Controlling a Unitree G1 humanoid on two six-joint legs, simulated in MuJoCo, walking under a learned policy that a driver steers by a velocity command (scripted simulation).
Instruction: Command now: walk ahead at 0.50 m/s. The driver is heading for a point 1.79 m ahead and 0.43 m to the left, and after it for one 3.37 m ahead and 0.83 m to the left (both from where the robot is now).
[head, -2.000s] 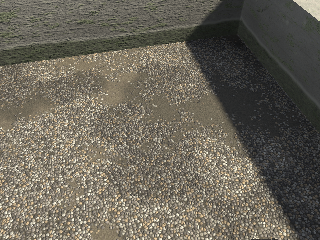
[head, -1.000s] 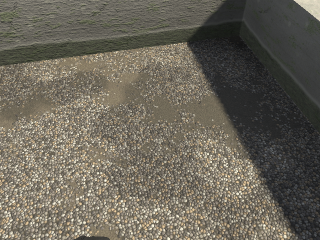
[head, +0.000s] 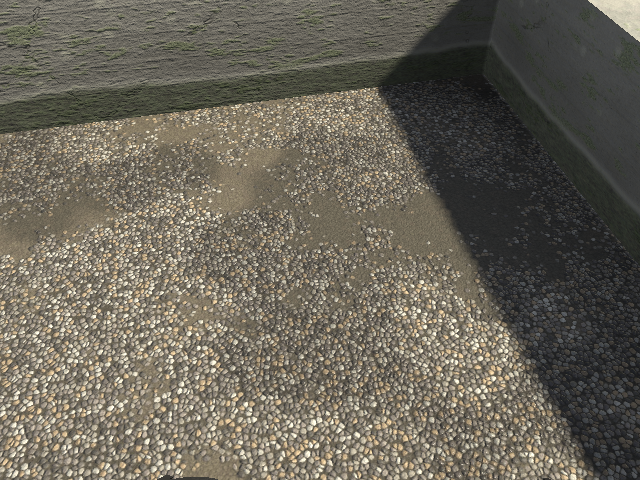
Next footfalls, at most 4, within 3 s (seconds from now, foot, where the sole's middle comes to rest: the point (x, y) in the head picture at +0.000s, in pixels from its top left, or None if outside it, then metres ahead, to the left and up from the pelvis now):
none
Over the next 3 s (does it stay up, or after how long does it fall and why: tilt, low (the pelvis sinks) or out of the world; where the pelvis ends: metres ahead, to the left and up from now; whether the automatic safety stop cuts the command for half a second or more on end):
stays up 0.01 -0.01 0.02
